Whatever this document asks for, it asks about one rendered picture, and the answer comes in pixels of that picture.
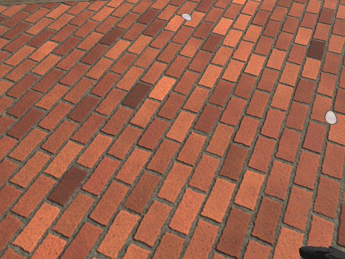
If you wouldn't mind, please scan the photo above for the right robot hand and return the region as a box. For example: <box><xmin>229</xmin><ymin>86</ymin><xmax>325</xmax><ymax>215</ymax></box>
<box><xmin>299</xmin><ymin>246</ymin><xmax>345</xmax><ymax>259</ymax></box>

